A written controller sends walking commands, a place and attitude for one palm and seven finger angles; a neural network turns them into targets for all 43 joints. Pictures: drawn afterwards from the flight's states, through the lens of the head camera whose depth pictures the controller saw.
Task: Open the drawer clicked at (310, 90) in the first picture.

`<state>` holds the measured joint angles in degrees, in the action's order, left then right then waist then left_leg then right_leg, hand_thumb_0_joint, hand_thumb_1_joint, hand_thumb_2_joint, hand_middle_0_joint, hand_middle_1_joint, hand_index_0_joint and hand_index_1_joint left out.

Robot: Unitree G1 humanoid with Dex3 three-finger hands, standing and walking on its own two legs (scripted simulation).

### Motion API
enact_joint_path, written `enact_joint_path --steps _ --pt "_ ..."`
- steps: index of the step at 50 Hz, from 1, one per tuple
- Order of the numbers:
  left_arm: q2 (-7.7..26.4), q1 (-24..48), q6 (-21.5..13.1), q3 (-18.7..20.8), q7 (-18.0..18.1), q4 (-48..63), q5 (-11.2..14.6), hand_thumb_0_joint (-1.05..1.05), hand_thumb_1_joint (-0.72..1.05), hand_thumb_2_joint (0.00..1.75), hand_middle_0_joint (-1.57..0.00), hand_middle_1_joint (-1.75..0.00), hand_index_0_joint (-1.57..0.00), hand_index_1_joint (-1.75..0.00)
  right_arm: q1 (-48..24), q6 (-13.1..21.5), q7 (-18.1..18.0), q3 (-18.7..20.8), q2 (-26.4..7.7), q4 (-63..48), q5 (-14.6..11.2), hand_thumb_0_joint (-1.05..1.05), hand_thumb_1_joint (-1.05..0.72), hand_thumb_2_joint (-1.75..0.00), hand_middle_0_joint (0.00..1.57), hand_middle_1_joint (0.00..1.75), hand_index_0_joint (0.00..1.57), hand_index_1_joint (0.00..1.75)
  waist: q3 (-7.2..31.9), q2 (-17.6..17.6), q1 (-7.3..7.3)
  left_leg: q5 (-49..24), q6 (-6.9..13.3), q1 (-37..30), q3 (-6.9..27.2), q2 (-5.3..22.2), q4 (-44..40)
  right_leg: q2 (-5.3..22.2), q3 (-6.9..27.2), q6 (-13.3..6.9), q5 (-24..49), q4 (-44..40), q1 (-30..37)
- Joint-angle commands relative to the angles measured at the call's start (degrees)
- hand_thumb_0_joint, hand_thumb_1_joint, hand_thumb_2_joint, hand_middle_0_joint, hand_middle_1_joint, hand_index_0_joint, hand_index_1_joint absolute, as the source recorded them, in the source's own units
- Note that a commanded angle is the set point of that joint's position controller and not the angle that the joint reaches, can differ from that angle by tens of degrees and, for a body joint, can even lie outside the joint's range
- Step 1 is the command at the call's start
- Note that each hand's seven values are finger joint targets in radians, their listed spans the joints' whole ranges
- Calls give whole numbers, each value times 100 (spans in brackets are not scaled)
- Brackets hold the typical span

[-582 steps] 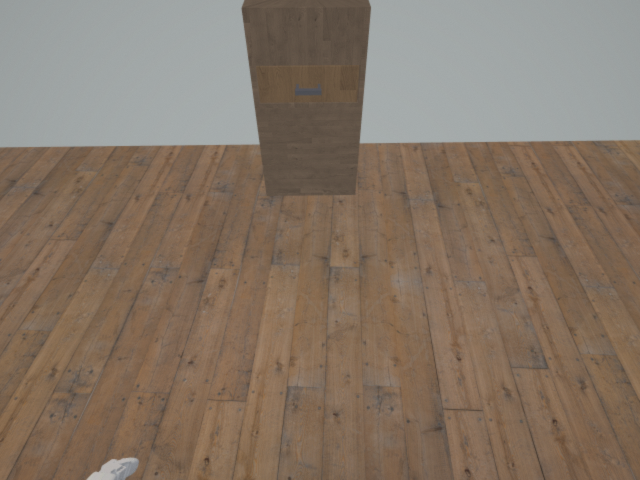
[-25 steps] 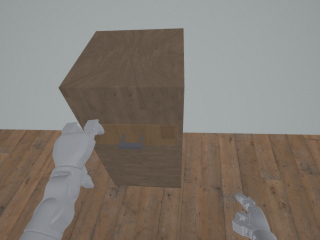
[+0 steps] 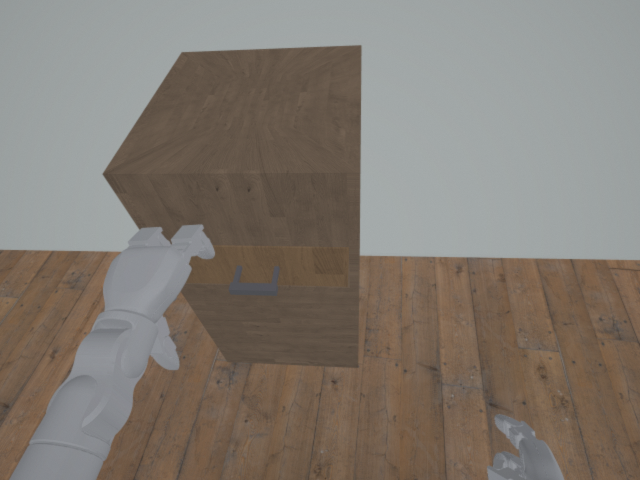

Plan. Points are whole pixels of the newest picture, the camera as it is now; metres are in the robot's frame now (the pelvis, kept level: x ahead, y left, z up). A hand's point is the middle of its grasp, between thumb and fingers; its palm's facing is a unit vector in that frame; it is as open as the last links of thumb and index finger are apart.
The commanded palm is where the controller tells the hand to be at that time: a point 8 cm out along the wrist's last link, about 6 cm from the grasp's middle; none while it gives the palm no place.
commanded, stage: raise the hand with hooked fingers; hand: left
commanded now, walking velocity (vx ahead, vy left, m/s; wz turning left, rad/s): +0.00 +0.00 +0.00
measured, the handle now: (255, 280) +0.51 +0.23 -0.21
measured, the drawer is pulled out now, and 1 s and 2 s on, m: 0.00 0.00 0.00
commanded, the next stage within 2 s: move the hooked fingers above the handle in 0.10 s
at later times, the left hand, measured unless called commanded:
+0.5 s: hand (191, 303) +0.32 +0.22 +0.03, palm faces -0.04 -0.07 -1.00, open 13.8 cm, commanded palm +0.31 +0.24 +0.08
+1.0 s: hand (215, 286) +0.39 +0.23 -0.04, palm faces -0.02 -0.05 -1.00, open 13.8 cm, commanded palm +0.36 +0.24 +0.00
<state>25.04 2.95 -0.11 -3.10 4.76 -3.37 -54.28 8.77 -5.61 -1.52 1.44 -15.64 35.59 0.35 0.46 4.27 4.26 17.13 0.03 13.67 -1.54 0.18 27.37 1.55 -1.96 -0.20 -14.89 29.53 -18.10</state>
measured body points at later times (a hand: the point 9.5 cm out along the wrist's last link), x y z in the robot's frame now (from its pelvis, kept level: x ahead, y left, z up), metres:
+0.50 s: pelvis -0.02 +0.00 -0.01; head +0.03 -0.02 +0.44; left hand +0.31 +0.23 +0.08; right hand +0.16 -0.23 -0.12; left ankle -0.04 +0.12 -0.74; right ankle +0.00 -0.12 -0.74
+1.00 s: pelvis -0.02 +0.01 -0.04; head +0.07 -0.01 +0.40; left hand +0.38 +0.23 +0.01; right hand +0.04 -0.27 -0.17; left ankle -0.04 +0.12 -0.74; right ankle +0.00 -0.12 -0.74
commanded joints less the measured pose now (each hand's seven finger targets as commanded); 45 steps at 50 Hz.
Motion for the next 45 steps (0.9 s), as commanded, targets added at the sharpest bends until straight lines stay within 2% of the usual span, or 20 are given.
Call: enact_joint_path --steps 1,4,9,12,13,16,18,19,22,23,24,29,30,33,34,37,38,39,41,45 --pt "1317 1536 -142 978 647 1270 -77 0 -50 30 -30 -120 -30 -120 -639 307 -15 186 -430 -812 -12 0 -90 -90 20 30 20 30 1801 -270 88 -2258 132 -50 -14 -277 -117 -125 107 -197 2167 -99 1272" --pt "1166 1575 54 815 744 921 -85 0 -50 30 -30 -120 -30 -120 -678 303 -4 189 -439 -777 -77 0 -90 -90 20 30 20 30 1509 -286 34 -1874 125 62 -61 -274 -176 -133 84 -193 1730 -185 1069" --pt "999 1579 398 485 548 694 -56 0 -50 30 -30 -120 -30 -120 -768 271 -38 153 -470 -814 -117 0 -90 -90 20 30 20 30 1467 -592 -8 -1570 155 110 -100 -287 -242 -128 81 -150 1411 -258 1100" --pt "973 1531 416 411 368 428 -53 0 -50 30 -30 -120 -30 -120 -726 259 -83 135 -486 -800 -90 0 -90 -90 20 30 20 30 1321 -723 -34 -1482 177 155 -118 -289 -222 -139 74 -137 1388 -275 1008" --pt "948 1712 398 379 308 175 -70 0 -50 30 -30 -120 -30 -120 -688 245 -94 114 -513 -770 -104 0 -90 -90 20 30 20 30 1137 -859 -112 -1275 170 259 -114 -280 -224 -159 61 -129 1145 -320 839" --pt "930 2453 151 253 302 -223 -209 0 -50 30 -30 -120 -30 -120 -530 278 -142 108 -505 -687 -79 0 -90 -90 20 30 20 30 982 -810 -196 -926 168 388 -101 -290 -163 -162 34 -144 709 -297 457" --pt "1089 2790 -72 407 415 -282 -321 0 -50 30 -30 -120 -30 -120 -424 324 -171 150 -500 -680 -39 0 -90 -90 20 30 20 30 1282 -695 -174 -878 174 364 -76 -313 -44 -172 65 -154 600 -205 406" --pt "1168 3052 -213 457 509 -222 -388 0 -50 30 -30 -120 -30 -120 -360 347 -174 161 -489 -666 -21 0 -90 -90 20 30 20 30 1553 -426 -162 -963 175 316 -55 -330 27 -154 84 -179 674 -119 417" --pt "1032 3145 -522 504 857 -333 -486 0 -50 30 -30 -120 -30 -120 -172 391 -174 250 -408 -602 27 0 -90 -90 20 30 20 30 1983 -116 -161 -1417 152 269 -11 -322 269 -188 47 -231 1141 177 310" --pt "1090 3256 -555 588 973 -496 -515 0 -50 30 -30 -120 -30 -120 -85 394 -161 275 -436 -558 33 0 -90 -90 20 30 20 30 2007 -109 -198 -1392 125 351 31 -317 303 -213 15 -238 1073 235 218" --pt "936 3353 -581 475 1083 -633 -532 0 -50 30 -30 -120 -30 -120 -36 404 -149 292 -417 -527 30 0 -90 -90 20 30 20 30 1962 -89 -247 -1383 122 425 38 -309 372 -216 -19 -241 1056 300 52" --pt "854 3185 -270 536 1494 -1603 -663 0 -50 30 -30 -120 -30 -120 184 369 -69 386 -497 -422 19 0 -90 -90 20 30 20 30 2092 -399 -232 -1506 112 869 -3 -272 556 -247 -51 -254 1274 537 -68" --pt "858 3089 -174 536 1522 -1768 -672 0 -50 30 -30 -120 -30 -120 186 344 -63 394 -514 -430 8 0 -90 -90 20 30 20 30 2156 -452 -221 -1499 112 936 -26 -273 573 -250 -33 -251 1318 559 -21" --pt "835 3283 22 450 1501 -2254 -657 0 -50 30 -30 -120 -30 -120 289 293 -90 416 -588 -408 -21 0 -90 -90 20 30 20 30 2156 -799 -348 -1338 153 1207 -53 -266 625 -251 -9 -212 1286 564 -19" --pt "813 3404 29 362 1474 -2334 -659 0 -50 30 -30 -120 -30 -120 335 283 -104 415 -603 -420 -31 0 -90 -90 20 30 20 30 2120 -779 -377 -1240 171 1239 -78 -262 641 -233 16 -197 1223 553 -80" --pt "1108 3882 -146 529 1447 -2551 -714 0 -50 30 -30 -120 -30 -120 517 265 -174 432 -638 -363 -8 0 -90 -90 20 30 20 30 2234 -740 -446 -1120 211 1378 -72 -269 753 -222 52 -193 1150 642 -177" --pt "1076 4155 -269 475 1464 -2511 -745 0 -50 30 -30 -120 -30 -120 545 263 -194 445 -640 -339 14 0 -90 -90 20 30 20 30 2289 -611 -516 -1119 220 1366 -54 -268 823 -225 60 -199 1113 679 -299" --pt "1253 4367 -432 620 1527 -2394 -783 0 -50 30 -30 -120 -30 -120 659 271 -197 471 -635 -303 38 0 -90 -90 20 30 20 30 2536 -392 -497 -1187 229 1296 -47 -262 904 -216 94 -212 1149 760 -340" --pt "1215 4317 -687 686 1641 -2470 -823 0 -50 30 -30 -120 -30 -120 785 269 -192 509 -598 -239 81 0 -90 -90 20 30 20 30 2759 -198 -491 -1444 221 1281 -29 -250 1087 -237 81 -243 1362 948 -482" --pt "1034 4251 -898 724 1966 -3101 -899 0 -50 30 -30 -120 -30 -120 968 272 -93 570 -604 -46 136 0 -90 -90 20 30 20 30 2642 -240 -586 -1369 200 1707 -4 -216 1404 -263 26 -250 1255 1219 -1034"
